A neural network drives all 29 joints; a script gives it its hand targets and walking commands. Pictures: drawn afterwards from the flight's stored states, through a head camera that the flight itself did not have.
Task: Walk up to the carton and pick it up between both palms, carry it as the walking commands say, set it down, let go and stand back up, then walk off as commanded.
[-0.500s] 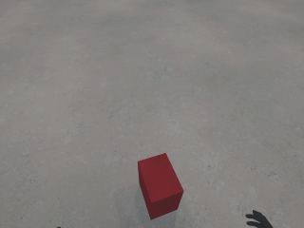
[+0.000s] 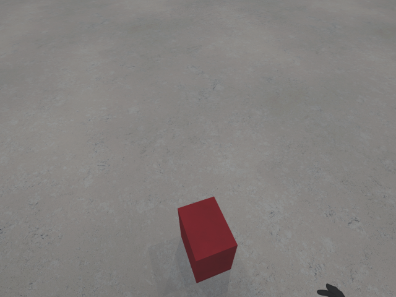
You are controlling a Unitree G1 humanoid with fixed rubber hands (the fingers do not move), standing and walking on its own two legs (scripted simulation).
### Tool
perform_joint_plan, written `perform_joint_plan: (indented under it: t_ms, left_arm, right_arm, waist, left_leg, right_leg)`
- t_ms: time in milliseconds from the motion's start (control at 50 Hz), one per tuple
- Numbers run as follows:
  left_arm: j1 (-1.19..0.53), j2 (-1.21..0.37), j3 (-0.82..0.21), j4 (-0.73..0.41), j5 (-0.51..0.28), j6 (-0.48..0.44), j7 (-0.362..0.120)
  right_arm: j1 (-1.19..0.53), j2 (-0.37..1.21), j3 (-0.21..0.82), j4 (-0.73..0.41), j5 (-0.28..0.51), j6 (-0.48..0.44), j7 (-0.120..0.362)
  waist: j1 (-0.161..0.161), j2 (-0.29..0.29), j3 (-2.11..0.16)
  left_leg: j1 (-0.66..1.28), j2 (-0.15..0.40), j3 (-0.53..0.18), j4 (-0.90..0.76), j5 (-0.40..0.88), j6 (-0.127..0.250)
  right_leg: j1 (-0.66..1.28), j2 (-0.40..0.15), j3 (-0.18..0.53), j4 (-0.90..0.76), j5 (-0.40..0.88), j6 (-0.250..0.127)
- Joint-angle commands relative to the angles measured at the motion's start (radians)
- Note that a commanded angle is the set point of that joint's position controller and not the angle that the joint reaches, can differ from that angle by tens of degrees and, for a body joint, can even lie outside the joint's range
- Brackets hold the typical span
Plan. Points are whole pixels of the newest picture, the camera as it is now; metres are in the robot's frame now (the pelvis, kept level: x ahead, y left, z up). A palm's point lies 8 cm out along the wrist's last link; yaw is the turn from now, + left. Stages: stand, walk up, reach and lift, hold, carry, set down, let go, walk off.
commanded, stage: walk off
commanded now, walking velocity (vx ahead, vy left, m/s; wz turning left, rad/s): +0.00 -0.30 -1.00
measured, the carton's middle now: (205, 240) +0.49 -0.01 -0.62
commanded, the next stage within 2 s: none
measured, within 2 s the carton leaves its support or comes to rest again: neither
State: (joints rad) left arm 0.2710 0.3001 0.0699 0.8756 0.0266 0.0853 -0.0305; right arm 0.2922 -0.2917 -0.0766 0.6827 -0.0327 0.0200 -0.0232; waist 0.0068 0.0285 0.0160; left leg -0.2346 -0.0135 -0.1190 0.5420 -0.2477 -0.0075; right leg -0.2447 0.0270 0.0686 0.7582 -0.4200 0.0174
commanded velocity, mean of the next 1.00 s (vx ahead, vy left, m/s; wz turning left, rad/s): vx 0.00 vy -0.30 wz -1.00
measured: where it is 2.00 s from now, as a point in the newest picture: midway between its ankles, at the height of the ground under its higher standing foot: outside the picture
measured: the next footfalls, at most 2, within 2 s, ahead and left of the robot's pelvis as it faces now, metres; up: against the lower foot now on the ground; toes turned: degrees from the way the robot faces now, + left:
right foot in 0.20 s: +0.01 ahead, -0.19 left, +0.00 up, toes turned +1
left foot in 0.56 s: +0.03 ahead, -0.02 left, +0.00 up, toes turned -16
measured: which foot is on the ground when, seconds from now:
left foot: down 0.00-0.20, up 0.22-0.54, down 0.56-0.84, up 0.86-1.00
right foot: up 0.00-0.18, down 0.20-0.54, up 0.56-0.82, down 0.84-1.00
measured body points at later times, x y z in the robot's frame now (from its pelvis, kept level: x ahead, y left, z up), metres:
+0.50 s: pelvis -0.05 -0.15 +0.00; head -0.03 -0.17 +0.45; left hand +0.04 +0.11 -0.12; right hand +0.06 -0.46 -0.10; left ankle -0.01 +0.01 -0.70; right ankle -0.03 -0.19 -0.73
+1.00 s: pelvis -0.15 -0.31 -0.01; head -0.12 -0.36 +0.44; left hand +0.03 -0.11 -0.12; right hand -0.16 -0.64 -0.13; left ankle -0.07 -0.18 -0.65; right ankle -0.14 -0.41 -0.73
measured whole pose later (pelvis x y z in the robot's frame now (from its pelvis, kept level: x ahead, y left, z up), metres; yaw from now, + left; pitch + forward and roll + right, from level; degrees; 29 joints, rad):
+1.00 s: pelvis -0.15 -0.31 -0.01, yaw -32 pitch -1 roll +3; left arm 0.27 0.25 0.02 0.80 0.03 0.07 -0.07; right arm 0.12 -0.34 -0.08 0.73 -0.01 0.09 -0.05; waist 0.06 0.02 0.12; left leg -0.51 0.04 0.03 1.16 -0.57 -0.11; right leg -0.37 0.08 0.13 0.65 -0.25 -0.04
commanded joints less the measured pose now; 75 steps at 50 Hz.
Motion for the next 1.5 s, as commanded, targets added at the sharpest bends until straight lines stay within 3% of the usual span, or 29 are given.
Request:
perform_joint_plan:
  t_ms: [0, 100, 140, 180, 220, 340, 460, 480, 500, 520, 580, 620, 720, 760, 780, 800, 860, 960, 980, 1040, 1080, 1100, 1120, 1180, 1280, 1380, 1420, 1460, 1480]
  left_arm:
    - [-0.06, 0.089, 0.004, -0.123, -0.017, -0.001, -0.042]
    - [0.097, 0.051, 0.005, -0.084, -0.004, -0.018, -0.045]
    - [0.133, 0.209, 0.027, -0.091, 0.004, -0.026, -0.033]
    - [0.063, 0.273, 0.034, -0.121, -0.001, -0.017, -0.029]
    - [-0.05, 0.209, 0.034, -0.166, -0.015, -0.001, -0.025]
    - [0.022, 0.18, 0.017, -0.136, -0.019, 0.002, -0.019]
    - [-0.157, 0.181, 0.026, -0.195, -0.029, -0.012, -0.031]
    - [-0.082, 0.154, 0.028, -0.169, -0.039, -0.018, -0.027]
    - [-0.035, 0.148, 0.018, -0.166, -0.021, -0.003, -0.036]
    - [0.031, 0.169, 0.027, -0.17, -0.015, 0.007, -0.053]
    - [0.05, 0.226, 0.05, -0.134, -0.019, 0.011, -0.076]
    - [0.002, 0.168, 0.022, -0.144, -0.008, 0.02, -0.071]
    - [0.017, 0.002, -0.021, -0.187, -0.024, -0.01, -0.06]
    - [0.17, 0.1, 0.002, -0.118, 0.013, -0.04, -0.029]
    - [0.203, 0.267, 0.015, -0.094, 0.028, -0.047, -0.029]
    - [0.201, 0.32, 0.019, -0.091, 0.002, -0.049, -0.041]
    - [0.047, 0.206, 0.022, -0.147, -0.013, -0.033, -0.018]
    - [0.017, 0.182, 0.012, -0.146, -0.012, -0.002, -0.007]
    - [0.016, 0.14, 0.0, -0.14, -0.012, -0.006, -0.01]
    - [-0.078, 0.128, 0.004, -0.199, -0.013, -0.013, -0.029]
    - [-0.137, 0.155, 0.021, -0.201, -0.038, -0.013, -0.046]
    - [0.06, 0.115, 0.011, -0.157, -0.025, -0.009, -0.034]
    - [0.068, 0.191, 0.026, -0.152, -0.006, -0.003, -0.051]
    - [0.116, 0.217, 0.039, -0.124, -0.008, 0.015, -0.082]
    - [-0.013, 0.108, -0.012, -0.135, -0.016, 0.013, -0.078]
    - [0.012, 0.003, -0.024, -0.15, -0.026, -0.035, -0.027]
    - [0.217, 0.117, 0.011, -0.073, 0.002, -0.052, -0.002]
    - [0.3, 0.277, 0.016, -0.006, 0.002, -0.071, -0.018]
    - [0.247, 0.298, 0.02, -0.023, -0.007, -0.076, -0.017]
  right_arm:
    - [-0.011, -0.23, -0.06, 0.02, -0.011, 0.004, -0.056]
    - [-0.141, -0.232, -0.059, -0.017, 0.018, 0.009, -0.063]
    - [-0.141, -0.157, -0.043, -0.047, 0.028, 0.018, -0.06]
    - [-0.151, -0.132, -0.034, -0.063, 0.008, 0.031, -0.084]
    - [-0.134, -0.146, -0.024, -0.016, 0.02, 0.036, -0.078]
    - [-0.118, -0.127, -0.016, 0.002, 0.028, 0.034, -0.076]
    - [0.25, -0.235, -0.072, 0.16, 0.031, 0.046, -0.089]
    - [0.197, -0.293, -0.102, 0.168, 0.032, 0.042, -0.106]
    - [0.02, -0.268, -0.091, 0.09, 0.026, 0.039, -0.103]
    - [-0.119, -0.284, -0.09, 0.041, 0.013, 0.033, -0.111]
    - [-0.263, -0.259, -0.082, -0.002, 0.027, 0.024, -0.082]
    - [-0.197, -0.234, -0.072, 0.026, 0.022, 0.021, -0.072]
    - [-0.158, -0.272, -0.082, 0.05, 0.019, 0.013, -0.026]
    - [-0.177, -0.217, -0.067, 0.037, 0.044, 0.004, -0.009]
    - [-0.19, -0.102, -0.035, -0.014, 0.032, 0.023, -0.01]
    - [-0.234, -0.107, -0.038, -0.054, 0.02, 0.038, -0.023]
    - [-0.275, -0.163, -0.036, -0.015, 0.029, 0.051, -0.032]
    - [-0.128, -0.153, -0.035, 0.061, 0.022, 0.069, -0.04]
    - [-0.141, -0.136, -0.036, 0.059, 0.025, 0.066, -0.037]
    - [0.049, -0.202, -0.065, 0.133, 0.033, 0.059, -0.051]
    - [0.249, -0.25, -0.099, 0.206, 0.039, 0.053, -0.079]
    - [0.026, -0.26, -0.095, 0.144, 0.043, 0.048, -0.084]
    - [-0.17, -0.212, -0.074, 0.061, 0.032, 0.046, -0.087]
    - [-0.364, -0.179, -0.059, 0.0, 0.039, 0.038, -0.074]
    - [-0.155, -0.179, -0.067, 0.048, 0.026, 0.025, -0.056]
    - [-0.119, -0.227, -0.066, 0.101, 0.07, 0.037, 0.015]
    - [-0.224, -0.224, -0.065, 0.067, 0.067, 0.043, 0.023]
    - [-0.372, -0.077, -0.049, -0.044, 0.036, 0.061, 0.011]
    - [-0.347, -0.048, -0.034, -0.039, 0.025, 0.063, 0.0]
  waist:
    - [-0.033, 0.091, 0.025]
    - [0.076, 0.094, -0.004]
    - [0.087, -0.307, 0.037]
    - [0.067, -0.328, 0.016]
    - [0.041, -0.169, 0.025]
    - [0.025, -0.136, 0.013]
    - [-0.134, -0.183, -0.004]
    - [-0.113, 0.219, -0.1]
    - [-0.068, 0.234, -0.097]
    - [0.036, 0.208, -0.028]
    - [0.123, 0.102, 0.047]
    - [0.074, 0.102, 0.109]
    - [0.074, 0.228, -0.042]
    - [0.168, -0.002, -0.083]
    - [0.131, -0.464, -0.002]
    - [0.131, -0.507, -0.001]
    - [0.079, -0.113, 0.042]
    - [0.023, -0.289, -0.04]
    - [0.019, -0.259, -0.046]
    - [-0.051, -0.219, -0.063]
    - [-0.142, 0.066, -0.146]
    - [-0.043, 0.334, -0.227]
    - [0.034, 0.196, -0.091]
    - [0.165, 0.068, -0.009]
    - [0.041, 0.038, 0.096]
    - [0.038, 0.277, -0.079]
    - [0.197, 0.079, -0.141]
    - [0.177, -0.445, -0.021]
    - [0.132, -0.393, -0.043]
  left_leg:
    - [0.028, 0.328, -0.157, -0.204, 0.246, 0.148]
    - [-0.063, 0.238, 0.047, -0.034, 0.039, 0.068]
    - [-0.324, 0.006, 0.173, 0.382, -0.346, -0.04]
    - [-0.45, -0.009, 0.106, 0.633, -0.428, -0.04]
    - [-0.329, 0.034, 0.091, 0.663, -0.234, -0.031]
    - [-0.295, 0.023, 0.079, 0.464, -0.203, -0.033]
    - [0.488, 0.006, 0.102, -0.159, -0.029, 0.04]
    - [0.429, 0.282, -0.154, -0.199, 0.114, 0.134]
    - [0.234, 0.568, -0.231, -0.273, 0.092, 0.228]
    - [0.038, 0.602, -0.203, -0.353, 0.089, 0.238]
    - [-0.066, 0.461, 0.05, -0.276, 0.177, 0.147]
    - [-0.019, 0.36, 0.128, -0.225, 0.135, 0.053]
    - [0.203, 0.357, 0.23, -0.015, 0.317, 0.073]
    - [-0.066, 0.244, 0.288, 0.397, 0.106, -0.005]
    - [-0.421, 0.045, 0.256, 0.635, -0.598, -0.064]
    - [-0.409, 0.022, 0.123, 0.737, -0.593, -0.07]
    - [-0.296, 0.078, 0.075, 0.745, -0.332, -0.049]
    - [-0.16, 0.01, 0.131, 0.514, -0.219, -0.021]
    - [-0.134, 0.001, 0.134, 0.442, -0.223, -0.02]
    - [0.203, -0.038, 0.151, 0.066, -0.13, 0.008]
    - [0.582, 0.149, -0.011, -0.335, 0.029, 0.126]
    - [0.429, 0.541, -0.192, -0.247, 0.123, 0.18]
    - [0.175, 0.622, -0.149, -0.346, 0.094, 0.219]
    - [-0.006, 0.51, 0.141, -0.302, 0.25, 0.183]
    - [0.189, 0.381, 0.256, -0.165, 0.319, 0.085]
    - [0.334, 0.387, 0.351, 0.062, 0.487, 0.072]
    - [0.086, 0.321, 0.381, 0.461, 0.404, 0.018]
    - [-0.43, 0.009, 0.225, 0.784, -0.677, -0.062]
    - [-0.437, -0.002, 0.131, 0.828, -0.602, -0.054]
  right_leg:
    - [-0.11, -0.039, -0.058, -0.017, -0.115, 0.04]
    - [0.063, 0.003, -0.047, -0.329, 0.083, 0.004]
    - [0.104, -0.228, 0.445, -0.474, 0.649, -0.11]
    - [0.096, -0.221, 0.424, -0.426, 0.789, -0.174]
    - [-0.031, -0.094, 0.298, -0.415, 0.419, -0.153]
    - [0.091, -0.112, 0.428, -0.366, 0.773, -0.116]
    - [-0.41, 0.094, 0.303, -0.399, 0.362, 0.251]
    - [-0.328, 0.138, 0.191, 0.129, -0.034, 0.181]
    - [-0.336, 0.021, 0.112, 0.441, -0.1, 0.133]
    - [-0.27, -0.029, 0.12, 0.589, -0.055, 0.097]
    - [-0.238, -0.112, 0.093, 0.597, 0.081, 0.094]
    - [-0.222, -0.121, 0.028, 0.309, 0.066, 0.083]
    - [-0.068, -0.058, -0.099, -0.135, -0.152, 0.048]
    - [0.192, -0.025, 0.013, -0.288, 0.349, 0.008]
    - [0.202, -0.241, 0.478, -0.308, 1.118, -0.082]
    - [0.084, -0.22, 0.526, -0.358, 1.222, -0.189]
    - [-0.094, -0.081, 0.374, -0.402, 0.482, -0.154]
    - [-0.035, -0.019, 0.392, -0.445, 0.554, 0.022]
    - [-0.047, -0.032, 0.408, -0.426, 0.608, -0.011]
    - [-0.216, 0.037, 0.423, -0.457, 0.647, 0.168]
    - [-0.414, 0.223, 0.208, -0.072, 0.061, 0.294]
    - [-0.367, 0.095, 0.138, 0.385, -0.118, 0.182]
    - [-0.371, -0.022, 0.107, 0.522, -0.052, 0.101]
    - [-0.335, -0.062, 0.051, 0.73, 0.11, 0.101]
    - [-0.365, -0.066, -0.011, 0.309, 0.093, 0.088]
    - [-0.173, -0.05, -0.157, -0.072, -0.023, 0.054]
    - [0.107, -0.013, -0.099, -0.218, 0.355, 0.012]
    - [0.186, -0.166, 0.468, -0.273, 1.55, -0.137]
    - [0.133, -0.173, 0.519, -0.317, 1.293, -0.181]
